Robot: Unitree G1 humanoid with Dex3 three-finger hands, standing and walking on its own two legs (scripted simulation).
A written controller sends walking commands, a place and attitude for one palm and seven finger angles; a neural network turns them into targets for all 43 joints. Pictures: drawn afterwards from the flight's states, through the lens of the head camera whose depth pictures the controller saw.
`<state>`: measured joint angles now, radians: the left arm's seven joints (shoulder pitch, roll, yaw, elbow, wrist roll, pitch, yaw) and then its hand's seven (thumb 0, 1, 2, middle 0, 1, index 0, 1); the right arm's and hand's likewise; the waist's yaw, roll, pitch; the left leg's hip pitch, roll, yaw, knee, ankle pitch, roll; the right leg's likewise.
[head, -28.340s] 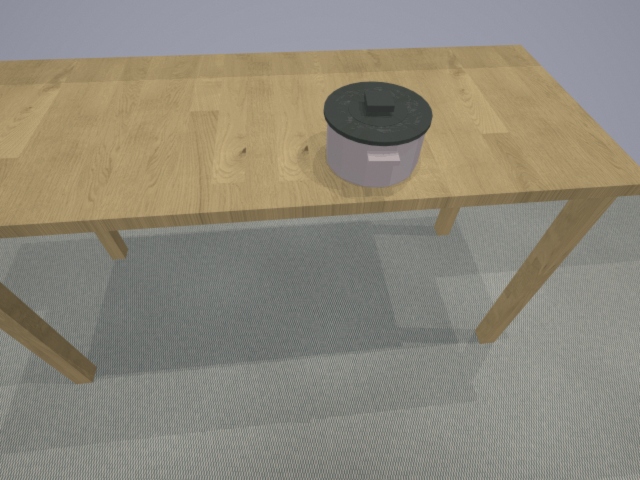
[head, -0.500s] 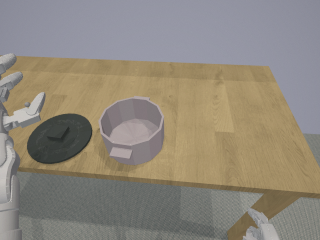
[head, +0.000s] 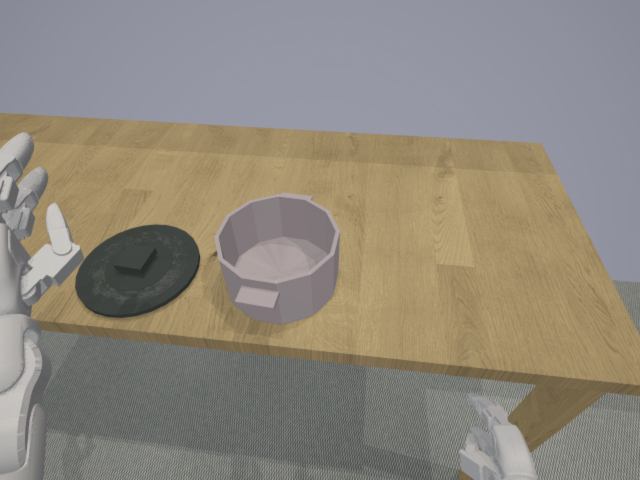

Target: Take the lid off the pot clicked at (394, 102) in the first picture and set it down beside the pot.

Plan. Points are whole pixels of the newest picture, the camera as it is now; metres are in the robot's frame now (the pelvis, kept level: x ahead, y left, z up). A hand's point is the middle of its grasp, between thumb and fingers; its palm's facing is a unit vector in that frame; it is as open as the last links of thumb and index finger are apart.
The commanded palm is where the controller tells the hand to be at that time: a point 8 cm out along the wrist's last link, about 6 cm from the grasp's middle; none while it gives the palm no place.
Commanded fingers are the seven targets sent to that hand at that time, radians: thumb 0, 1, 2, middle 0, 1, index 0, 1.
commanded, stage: draw the hand back to the body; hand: left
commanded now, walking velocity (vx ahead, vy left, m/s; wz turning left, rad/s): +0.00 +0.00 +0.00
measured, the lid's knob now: (135, 258) +0.41 +0.35 +0.01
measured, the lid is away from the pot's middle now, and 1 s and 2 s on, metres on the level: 0.24 0.24 0.24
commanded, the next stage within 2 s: step back with the hand held close in 0.68 s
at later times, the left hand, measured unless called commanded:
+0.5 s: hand (63, 313) +0.20 +0.25 +0.19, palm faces +0.44 -0.83 -0.34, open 7.5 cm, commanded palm +0.13 +0.29 +0.20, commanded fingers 0.00 0.90 0.90 -0.20 -0.30 -0.20 -0.30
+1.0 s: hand (56, 322) +0.19 +0.26 +0.19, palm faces +0.38 -0.83 -0.41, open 7.5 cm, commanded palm +0.12 +0.30 +0.20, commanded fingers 0.00 0.90 0.90 -0.20 -0.30 -0.20 -0.30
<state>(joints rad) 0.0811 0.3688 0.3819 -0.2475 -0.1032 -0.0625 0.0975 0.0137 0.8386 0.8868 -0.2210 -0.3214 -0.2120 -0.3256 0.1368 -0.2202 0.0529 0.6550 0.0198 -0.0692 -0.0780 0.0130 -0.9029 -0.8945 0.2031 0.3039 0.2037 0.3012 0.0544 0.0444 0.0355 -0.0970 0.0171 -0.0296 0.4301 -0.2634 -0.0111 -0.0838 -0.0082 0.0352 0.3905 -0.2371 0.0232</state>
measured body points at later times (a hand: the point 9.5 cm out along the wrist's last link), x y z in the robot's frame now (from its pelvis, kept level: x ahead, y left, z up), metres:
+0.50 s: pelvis +0.00 +0.01 +0.00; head -0.02 +0.00 +0.45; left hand +0.17 +0.29 +0.21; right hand +0.20 -0.20 -0.07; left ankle -0.01 +0.13 -0.74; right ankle -0.01 -0.14 -0.74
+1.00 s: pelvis -0.01 +0.02 +0.00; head -0.01 +0.03 +0.45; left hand +0.16 +0.30 +0.21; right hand +0.18 -0.21 -0.07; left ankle -0.01 +0.13 -0.74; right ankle -0.01 -0.14 -0.74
